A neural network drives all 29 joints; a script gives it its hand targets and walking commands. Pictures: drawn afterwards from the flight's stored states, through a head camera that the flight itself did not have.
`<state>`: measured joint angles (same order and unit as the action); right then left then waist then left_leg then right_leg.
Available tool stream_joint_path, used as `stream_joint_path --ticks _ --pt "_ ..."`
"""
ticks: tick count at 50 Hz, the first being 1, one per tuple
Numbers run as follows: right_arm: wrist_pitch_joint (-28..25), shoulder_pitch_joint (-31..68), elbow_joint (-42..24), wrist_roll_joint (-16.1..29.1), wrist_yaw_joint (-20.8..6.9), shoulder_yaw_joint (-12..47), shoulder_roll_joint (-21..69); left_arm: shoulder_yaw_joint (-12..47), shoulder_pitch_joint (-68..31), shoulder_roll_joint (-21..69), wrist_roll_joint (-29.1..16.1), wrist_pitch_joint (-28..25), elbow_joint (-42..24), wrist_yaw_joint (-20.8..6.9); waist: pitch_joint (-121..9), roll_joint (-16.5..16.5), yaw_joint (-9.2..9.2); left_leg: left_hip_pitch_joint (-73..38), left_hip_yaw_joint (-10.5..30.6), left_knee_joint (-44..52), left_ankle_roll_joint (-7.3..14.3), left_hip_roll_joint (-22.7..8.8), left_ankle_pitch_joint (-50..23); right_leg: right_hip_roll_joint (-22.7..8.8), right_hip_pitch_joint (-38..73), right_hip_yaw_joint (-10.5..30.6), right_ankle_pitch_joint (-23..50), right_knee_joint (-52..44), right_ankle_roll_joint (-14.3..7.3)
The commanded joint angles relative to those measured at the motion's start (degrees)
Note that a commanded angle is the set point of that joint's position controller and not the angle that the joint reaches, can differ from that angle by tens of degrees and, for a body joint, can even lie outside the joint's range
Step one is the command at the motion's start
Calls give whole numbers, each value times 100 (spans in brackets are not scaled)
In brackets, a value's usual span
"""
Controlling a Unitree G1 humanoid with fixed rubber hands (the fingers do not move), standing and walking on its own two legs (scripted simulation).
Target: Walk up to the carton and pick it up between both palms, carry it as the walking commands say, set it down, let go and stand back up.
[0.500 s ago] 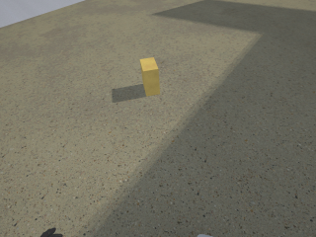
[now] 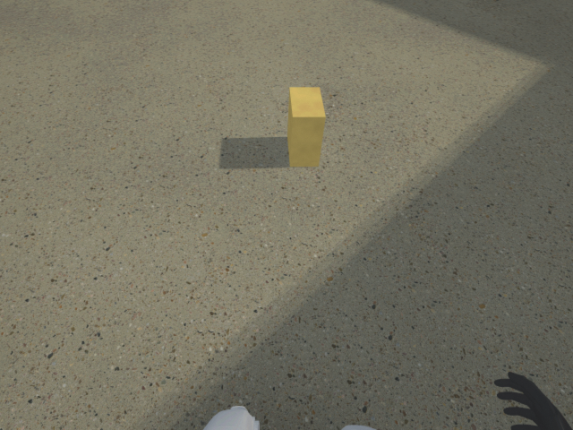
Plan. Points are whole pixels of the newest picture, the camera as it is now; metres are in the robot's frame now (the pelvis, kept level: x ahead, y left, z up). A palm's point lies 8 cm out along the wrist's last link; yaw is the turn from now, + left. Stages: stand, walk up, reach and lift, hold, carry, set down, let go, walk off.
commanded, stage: walk up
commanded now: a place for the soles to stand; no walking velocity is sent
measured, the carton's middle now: (304, 127) +1.50 -0.03 -0.60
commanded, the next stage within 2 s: none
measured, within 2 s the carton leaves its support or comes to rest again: neither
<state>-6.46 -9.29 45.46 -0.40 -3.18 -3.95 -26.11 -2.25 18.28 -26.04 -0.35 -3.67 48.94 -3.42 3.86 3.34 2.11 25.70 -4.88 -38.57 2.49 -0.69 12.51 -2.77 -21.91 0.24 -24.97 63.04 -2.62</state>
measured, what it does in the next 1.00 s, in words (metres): walks ahead: right foot, then left foot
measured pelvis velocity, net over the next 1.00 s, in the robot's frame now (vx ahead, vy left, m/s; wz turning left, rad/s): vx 0.44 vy -0.03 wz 0.02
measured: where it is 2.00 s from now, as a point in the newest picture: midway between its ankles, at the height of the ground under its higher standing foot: (308, 250)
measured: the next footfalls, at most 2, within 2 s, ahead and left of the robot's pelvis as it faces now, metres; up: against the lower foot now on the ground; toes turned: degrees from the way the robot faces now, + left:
right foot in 0.22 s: +0.26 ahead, -0.16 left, +0.00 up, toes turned -6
left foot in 0.50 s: +0.37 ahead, +0.11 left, +0.00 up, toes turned +5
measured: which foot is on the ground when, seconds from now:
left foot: down 0.00-0.22, up 0.24-0.48, down 0.50-0.80, up 0.82-1.00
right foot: up 0.00-0.20, down 0.22-0.50, up 0.52-0.78, down 0.80-1.00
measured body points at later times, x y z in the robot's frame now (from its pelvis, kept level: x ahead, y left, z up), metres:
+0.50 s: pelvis +0.23 -0.02 +0.00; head +0.23 -0.01 +0.45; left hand +0.26 +0.33 -0.09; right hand +0.36 -0.34 -0.09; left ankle +0.32 +0.11 -0.71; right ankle +0.22 -0.15 -0.71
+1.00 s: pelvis +0.44 -0.03 +0.00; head +0.45 -0.03 +0.45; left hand +0.54 +0.31 -0.09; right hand +0.52 -0.37 -0.11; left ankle +0.50 +0.09 -0.69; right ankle +0.49 -0.16 -0.71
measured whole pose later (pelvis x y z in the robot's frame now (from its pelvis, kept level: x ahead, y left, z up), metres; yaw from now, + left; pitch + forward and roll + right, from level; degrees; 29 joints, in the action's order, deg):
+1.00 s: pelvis +0.44 -0.03 +0.00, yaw +1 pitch -3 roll -2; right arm -4.7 -15.9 51.1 -0.7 -3.5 -2.6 -26.3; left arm -3.8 13.8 -26.8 0.7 -5.1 46.5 -3.2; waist 3.7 -2.1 0.3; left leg 27.9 -1.4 -53.4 1.8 -4.4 26.4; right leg -2.2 -20.7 -5.6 -18.7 42.2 -1.0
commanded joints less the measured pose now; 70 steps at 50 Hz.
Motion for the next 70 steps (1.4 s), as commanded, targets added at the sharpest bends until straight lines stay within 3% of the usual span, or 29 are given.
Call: stream_joint_path --ticks 1,5,8,9,10,11,13,19,22,23,24,25,27,34,37,38,39,40,42,48,50,51,52,53,65,66,67,68,70 --pt "-15 -425 -358 -53 70 -439 -1623 -386 76 -1216 41 -207 -371 -53 -530 -1464 -363 -1087 1777 2304 1284 -1775 1672 -433 -1066 50 -334 -1151 202" --pt "-19 153 -463 -80 -19 -441 -1650 -528 448 -1073 92 -175 -79 -157 -266 -1471 99 469 1204 2232 914 -1499 2420 -150 497 -456 1212 -2183 94" --pt "6 233 -499 -117 -47 -329 -1318 -719 907 -1261 135 -186 152 -107 -313 -415 469 1403 641 834 496 -895 3200 163 1656 -663 1133 -2390 12" --pt "15 180 -532 -103 -49 -278 -1137 -821 1140 -1498 161 -208 171 -57 -282 532 634 1942 286 -241 324 -581 3230 -287 1962 146 -361 -3075 -251" --pt "26 228 -651 -30 -25 -217 -907 -845 1194 -1824 188 -263 4 8 -204 1603 704 2535 -44 -1835 109 -97 2519 -1457 1917 2575 -2983 -4683 -863" --pt "67 211 -619 -56 -1 -253 -1082 -796 623 -1937 145 -315 -305 47 122 1093 415 2562 442 -2769 -74 -273 1699 -2186 1439 3763 -3679 -5445 -1290" --pt "43 140 -452 -10 -7 -277 -1389 -735 132 -1817 52 -340 -576 68 316 340 207 2398 800 -2672 -59 -565 1053 -1933 1437 3263 -2420 -5265 -1303" --pt "7 -491 100 -29 -148 -264 -1235 -636 -315 -1786 115 -280 -570 44 61 953 -146 145 343 -634 -111 -455 1078 -1458 -84 1240 -1045 -4705 -1134" --pt "-40 -1141 370 -43 -94 -370 -1189 -440 -512 -1348 79 -236 -665 15 -414 233 -553 -1731 -199 338 -105 21 -88 -750 -861 209 -551 -3429 -682" --pt "-53 -1556 481 -74 -4 -461 -1365 -334 -418 -1077 91 -220 -699 18 -745 -661 -765 -2544 225 718 101 -131 565 -466 -1382 -154 -431 -2269 -482" --pt "-65 -1969 469 -159 89 -591 -1814 -260 -499 -782 40 -225 -821 26 -903 -2007 -1060 -3255 2412 1624 718 -1379 2246 57 -2560 -663 -315 -365 -104" --pt "-113 -1765 193 -145 120 -620 -2100 -308 -502 -948 40 -206 -843 90 -740 -1999 -975 -3172 4226 2403 1304 -2276 3044 276 -3165 -53 -514 438 -13" --pt "-122 -1343 40 36 147 -547 -1902 -382 -369 -1411 45 -229 -642 116 -599 -942 -743 -2926 3710 2073 1508 -2317 2195 -300 -2927 412 -94 253 53" --pt "-63 -730 -144 -46 79 -403 -1699 -419 -211 -1004 78 -303 -353 -23 -360 -1531 -277 -914 1463 1623 1144 -1665 329 -164 -789 -285 637 -1989 74" --pt "-30 -313 -268 -55 43 -256 -1310 -614 456 -1160 118 -296 21 -1 -551 -724 297 625 623 450 611 -1007 1166 254 1410 -617 1511 -2656 -40" --pt "-40 -322 -342 -54 54 -179 -1082 -783 941 -1492 137 -283 124 62 -695 297 628 1544 192 -912 354 -563 1192 -163 2302 252 188 -3191 -281" --pt "-47 -334 -514 12 85 -95 -806 -876 1145 -1998 163 -304 0 117 -798 1544 730 2513 -91 -2518 113 -5 1660 -1597 2607 2936 -2041 -4487 -958" --pt "-1 -164 -491 -11 143 -173 -1140 -795 654 -2052 108 -328 -284 143 -547 758 500 2627 496 -3071 -11 -243 1687 -2202 2302 3786 -2672 -4937 -1435" --pt "-6 -288 -292 5 126 -213 -1423 -710 170 -1829 19 -305 -495 145 -159 129 277 2458 854 -2883 16 -599 1197 -1945 1992 3083 -1772 -4791 -1374" --pt "-12 -1268 359 -34 -32 -274 -1265 -595 -789 -1717 78 -175 -667 63 -181 924 -346 -351 196 -501 -70 -391 1098 -1343 -415 1079 -1137 -4260 -1115" --pt "-56 -2102 717 -81 44 -408 -1329 -399 -981 -1241 86 -126 -785 44 -507 15 -838 -2038 -83 89 -43 43 352 -680 -1380 305 -1275 -2814 -730" --pt "-73 -2415 733 -153 133 -521 -1642 -276 -973 -833 75 -107 -880 48 -532 -1281 -1077 -2598 1188 997 292 -637 1608 -160 -2305 -258 -1287 -1227 -401" --pt "-107 -2214 464 -208 180 -592 -2165 -254 -1156 -645 45 -109 -1049 97 -253 -2301 -1087 -2485 4279 2547 1001 -2141 3729 408 -3309 -286 -811 91 -34" --pt "-103 -1545 181 -103 215 -578 -2112 -417 -1162 -1260 86 -83 -845 151 -34 -1146 -916 -2077 4591 2747 1374 -2396 4091 21 -3108 568 -399 337 11" --pt "-27 -611 -116 -83 98 -260 -1401 -587 191 -1085 108 -273 -11 6 -471 -731 157 428 746 410 642 -994 1004 329 1166 -706 1408 -2622 23" --pt "-21 -671 -169 -74 111 -186 -1196 -733 688 -1379 115 -273 95 71 -703 46 451 1082 381 -766 432 -686 822 118 2082 -146 488 -2999 -144" --pt "-32 -634 -343 1 131 -87 -857 -872 1063 -1889 151 -285 56 144 -756 1375 685 2144 -76 -2515 135 -55 1133 -1225 2568 2328 -1405 -4128 -729" --pt "2 -444 -410 4 190 -121 -1083 -815 748 -2094 114 -313 -216 175 -649 1019 506 2662 437 -3116 31 -34 1769 -2135 2477 3934 -2149 -4806 -1366" --pt "24 -349 -266 -14 198 -203 -1466 -714 292 -1844 4 -285 -440 186 -148 -6 267 2516 900 -3124 32 -516 1297 -1975 2052 3350 -1539 -4758 -1395"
